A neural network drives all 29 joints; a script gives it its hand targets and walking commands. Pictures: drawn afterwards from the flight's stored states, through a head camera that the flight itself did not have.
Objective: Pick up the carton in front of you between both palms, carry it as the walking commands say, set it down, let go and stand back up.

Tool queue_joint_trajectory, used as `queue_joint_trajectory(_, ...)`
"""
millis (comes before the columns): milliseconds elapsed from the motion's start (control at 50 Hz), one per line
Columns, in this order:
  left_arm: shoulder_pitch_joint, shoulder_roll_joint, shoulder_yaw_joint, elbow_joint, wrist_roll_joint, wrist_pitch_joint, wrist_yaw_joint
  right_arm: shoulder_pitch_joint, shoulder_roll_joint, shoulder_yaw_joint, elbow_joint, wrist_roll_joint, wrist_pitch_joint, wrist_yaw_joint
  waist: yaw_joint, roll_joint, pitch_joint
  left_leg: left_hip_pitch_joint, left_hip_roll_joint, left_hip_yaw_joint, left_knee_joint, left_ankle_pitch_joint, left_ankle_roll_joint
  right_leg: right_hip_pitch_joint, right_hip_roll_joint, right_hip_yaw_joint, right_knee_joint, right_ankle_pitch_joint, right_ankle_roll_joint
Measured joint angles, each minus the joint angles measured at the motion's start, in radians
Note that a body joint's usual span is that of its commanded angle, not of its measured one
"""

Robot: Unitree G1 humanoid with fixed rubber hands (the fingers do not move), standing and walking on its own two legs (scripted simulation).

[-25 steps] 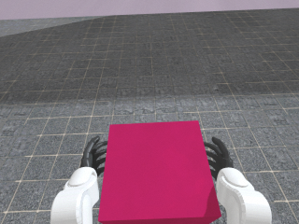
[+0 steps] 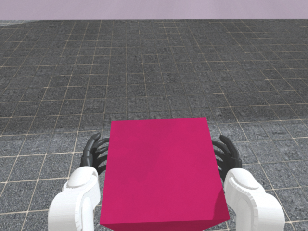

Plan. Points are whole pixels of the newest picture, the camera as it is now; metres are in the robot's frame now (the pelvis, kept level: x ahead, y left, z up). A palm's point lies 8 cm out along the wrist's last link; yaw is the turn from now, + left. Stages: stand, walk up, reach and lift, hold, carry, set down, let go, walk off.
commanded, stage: carry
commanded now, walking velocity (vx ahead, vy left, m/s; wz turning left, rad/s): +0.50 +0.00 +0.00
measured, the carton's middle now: (160, 181) +0.24 +0.00 +0.03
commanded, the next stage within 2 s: none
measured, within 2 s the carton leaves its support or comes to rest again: neither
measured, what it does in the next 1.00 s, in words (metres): walks ahead: right foot, then left foot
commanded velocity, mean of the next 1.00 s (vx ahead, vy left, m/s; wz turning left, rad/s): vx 0.02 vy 0.00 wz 0.00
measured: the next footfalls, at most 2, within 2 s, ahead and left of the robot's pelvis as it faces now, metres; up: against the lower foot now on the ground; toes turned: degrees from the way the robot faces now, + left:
right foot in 0.14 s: +0.29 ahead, -0.13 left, +0.00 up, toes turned -3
left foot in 0.48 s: +0.38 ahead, +0.09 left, +0.00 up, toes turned -12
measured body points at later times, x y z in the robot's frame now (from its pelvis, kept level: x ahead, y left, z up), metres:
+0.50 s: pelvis +0.28 -0.03 -0.01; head +0.29 -0.03 +0.44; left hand +0.52 +0.14 +0.07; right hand +0.53 -0.17 +0.06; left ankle +0.34 +0.09 -0.75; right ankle +0.25 -0.12 -0.75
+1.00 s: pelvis +0.37 -0.01 -0.01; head +0.36 -0.01 +0.44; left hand +0.63 +0.14 +0.06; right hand +0.62 -0.16 +0.06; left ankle +0.34 +0.09 -0.75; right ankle +0.25 -0.12 -0.74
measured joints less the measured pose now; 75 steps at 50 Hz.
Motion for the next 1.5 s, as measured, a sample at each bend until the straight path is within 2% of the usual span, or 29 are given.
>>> queue_joint_trajectory(80, 0.005, 0.0, 0.007, -0.001, -0.002, 0.015, 0.0, -0.001, 0.0, 0.008, 0.006, -0.006, 0.015, 0.0, 0.008, 0.001, -0.013, 0.11, 0.003, -0.006, -0.004, -0.091, -0.039, 0.033, 0.018, -0.052, -0.143, 0.046, -0.009)
queue_joint_trajectory(120, 0.001, 0.0, 0.009, 0.013, -0.005, 0.02, 0.0, 0.0, 0.0, 0.008, 0.01, -0.012, 0.025, 0.0, 0.007, 0.009, -0.013, 0.143, 0.017, -0.018, 0.056, -0.167, -0.064, 0.081, 0.038, -0.083, -0.201, 0.039, -0.021)
queue_joint_trajectory(140, -0.004, 0.0, 0.007, 0.029, -0.007, 0.018, 0.0, -0.002, -0.001, 0.003, 0.015, -0.015, 0.028, 0.0, 0.013, 0.02, -0.009, 0.138, 0.034, -0.026, 0.135, -0.218, -0.072, 0.105, 0.051, -0.095, -0.208, 0.065, -0.05)
queue_joint_trajectory(160, -0.012, 0.001, 0.003, 0.058, -0.005, 0.009, 0.0, -0.011, -0.002, -0.009, 0.031, -0.015, 0.03, 0.0, 0.022, 0.045, 0.0, 0.095, 0.067, -0.037, 0.269, -0.233, -0.07, 0.107, 0.065, -0.107, -0.166, 0.046, -0.079)
queue_joint_trajectory(180, -0.024, 0.002, 0.002, 0.086, -0.003, 0.003, 0.0, -0.021, -0.003, -0.018, 0.048, -0.016, 0.032, 0.0, 0.028, 0.054, 0.014, 0.02, 0.073, -0.073, 0.449, -0.227, -0.064, 0.108, 0.067, -0.111, -0.132, 0.007, -0.093)
queue_joint_trajectory(220, -0.035, 0.002, 0.005, 0.122, -0.005, -0.01, -0.001, -0.034, -0.004, -0.027, 0.07, -0.021, 0.032, 0.0, 0.03, 0.053, 0.047, -0.149, 0.043, -0.135, 0.761, -0.237, -0.049, 0.14, 0.062, -0.113, -0.145, -0.04, -0.099)
queue_joint_trajectory(240, -0.033, 0.001, 0.007, 0.128, -0.006, -0.019, -0.002, -0.033, -0.004, -0.024, 0.074, -0.024, 0.028, 0.0, 0.03, 0.051, 0.063, -0.219, 0.029, -0.144, 0.843, -0.23, -0.04, 0.166, 0.059, -0.113, -0.175, -0.035, -0.079)
queue_joint_trajectory(260, -0.025, 0.001, 0.009, 0.127, -0.005, -0.027, -0.005, -0.029, -0.003, -0.019, 0.075, -0.027, 0.021, 0.0, 0.03, 0.048, 0.076, -0.274, 0.02, -0.144, 0.867, -0.213, -0.033, 0.193, 0.058, -0.113, -0.209, -0.03, -0.074)
queue_joint_trajectory(300, -0.005, -0.001, 0.012, 0.115, -0.004, -0.047, -0.011, -0.014, -0.002, -0.003, 0.071, -0.033, 0.0, 0.001, 0.032, 0.042, 0.087, -0.352, 0.015, -0.136, 0.792, -0.173, -0.027, 0.245, 0.06, -0.111, -0.277, -0.024, -0.079)
queue_joint_trajectory(400, 0.033, -0.004, 0.009, 0.087, 0.001, -0.098, -0.024, 0.015, 0.001, 0.02, 0.05, -0.043, -0.048, 0.006, 0.034, 0.037, 0.087, -0.399, 0.014, -0.116, 0.437, -0.079, -0.032, 0.345, 0.069, -0.096, -0.339, -0.056, -0.065)
queue_joint_trajectory(480, 0.048, -0.005, -0.001, 0.075, 0.003, -0.096, -0.024, 0.03, 0.002, 0.019, 0.032, -0.041, -0.041, 0.007, 0.018, 0.046, 0.061, -0.333, 0.027, -0.073, 0.229, 0.178, -0.033, 0.406, 0.079, -0.092, -0.269, -0.155, -0.038)
queue_joint_trajectory(540, 0.033, -0.003, 0.004, 0.069, 0.009, -0.064, -0.024, 0.028, 0.002, 0.02, 0.04, -0.039, -0.034, 0.007, 0.015, -0.004, 0.015, -0.29, 0.007, -0.051, 0.249, 0.088, -0.002, 0.43, 0.049, -0.079, -0.215, -0.208, -0.018)
queue_joint_trajectory(640, -0.006, 0.001, 0.013, 0.049, 0.013, -0.01, -0.011, -0.014, -0.002, 0.011, 0.048, -0.028, -0.001, 0.007, 0.019, -0.04, -0.044, -0.266, -0.002, -0.024, 0.268, 0.016, 0.002, 0.454, 0.035, -0.053, -0.217, -0.265, 0.008)
queue_joint_trajectory(760, -0.037, 0.003, 0.017, 0.093, 0.009, 0.027, -0.006, -0.029, -0.003, -0.009, 0.086, -0.023, 0.024, 0.006, 0.015, -0.017, -0.053, -0.261, -0.002, -0.015, 0.285, -0.015, 0.006, 0.453, 0.031, -0.042, -0.2, -0.258, 0.03)
queue_joint_trajectory(880, -0.043, 0.003, 0.022, 0.107, 0.006, 0.012, -0.007, -0.04, -0.003, -0.009, 0.094, -0.027, 0.018, 0.006, 0.011, 0.0, -0.027, -0.26, 0.0, -0.012, 0.298, -0.017, 0.005, 0.463, 0.031, -0.037, -0.211, -0.252, 0.035)
queue_joint_trajectory(960, -0.062, 0.004, 0.031, 0.164, 0.026, -0.028, -0.025, -0.064, -0.005, -0.009, 0.145, -0.046, -0.009, 0.01, 0.013, 0.0, -0.025, -0.259, 0.002, -0.015, 0.302, -0.021, 0.001, 0.467, 0.034, -0.039, -0.214, -0.256, 0.032)
queue_joint_trajectory(1180, -0.108, 0.004, 0.049, 0.392, 0.09, -0.175, -0.066, -0.108, -0.005, -0.03, 0.371, -0.111, -0.159, 0.062, 0.018, -0.006, -0.004, -0.266, 0.009, -0.017, 0.327, -0.044, -0.002, 0.471, 0.039, -0.041, -0.205, -0.301, 0.013)
queue_joint_trajectory(1300, -0.141, 0.003, 0.064, 0.518, 0.124, -0.267, -0.084, -0.136, -0.005, -0.05, 0.497, -0.144, -0.258, 0.083, 0.013, -0.003, 0.009, -0.265, 0.013, -0.02, 0.326, -0.027, -0.001, 0.466, 0.043, -0.042, -0.194, -0.291, 0.007)
queue_joint_trajectory(1500, -0.239, -0.009, 0.14, 0.781, 0.184, -0.466, -0.102, -0.24, 0.006, -0.125, 0.771, -0.201, -0.462, 0.11, 0.015, -0.001, 0.034, -0.273, 0.019, -0.025, 0.304, 0.018, 0.002, 0.452, 0.052, -0.047, -0.198, -0.258, -0.004)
